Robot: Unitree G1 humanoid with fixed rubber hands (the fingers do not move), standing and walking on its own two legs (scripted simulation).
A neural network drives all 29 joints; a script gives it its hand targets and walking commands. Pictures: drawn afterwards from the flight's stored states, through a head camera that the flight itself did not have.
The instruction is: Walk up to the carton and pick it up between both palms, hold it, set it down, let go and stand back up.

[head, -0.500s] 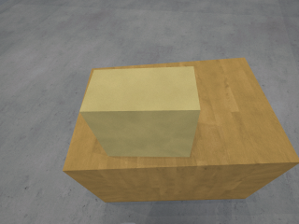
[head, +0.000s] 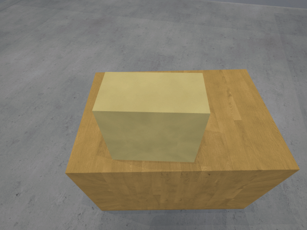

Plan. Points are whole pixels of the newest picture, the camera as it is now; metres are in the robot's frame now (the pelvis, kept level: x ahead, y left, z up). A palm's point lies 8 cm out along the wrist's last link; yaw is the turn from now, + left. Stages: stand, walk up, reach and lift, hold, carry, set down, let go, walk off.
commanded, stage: walk up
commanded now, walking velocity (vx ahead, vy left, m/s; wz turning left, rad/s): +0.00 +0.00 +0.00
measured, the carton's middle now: (153, 120) +0.45 +0.03 -0.05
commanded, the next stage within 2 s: stand in 0.20 s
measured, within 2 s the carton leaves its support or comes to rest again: neither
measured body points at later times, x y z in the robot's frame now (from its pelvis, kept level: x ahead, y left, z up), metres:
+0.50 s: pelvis -0.01 +0.00 -0.02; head +0.03 +0.00 +0.43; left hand -0.03 +0.21 -0.18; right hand -0.01 -0.21 -0.18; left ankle -0.03 +0.11 -0.75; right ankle -0.02 -0.07 -0.75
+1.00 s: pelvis -0.06 +0.00 -0.04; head +0.02 +0.01 +0.40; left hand +0.05 +0.24 -0.16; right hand +0.07 -0.20 -0.15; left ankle -0.03 +0.11 -0.75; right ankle -0.02 -0.07 -0.75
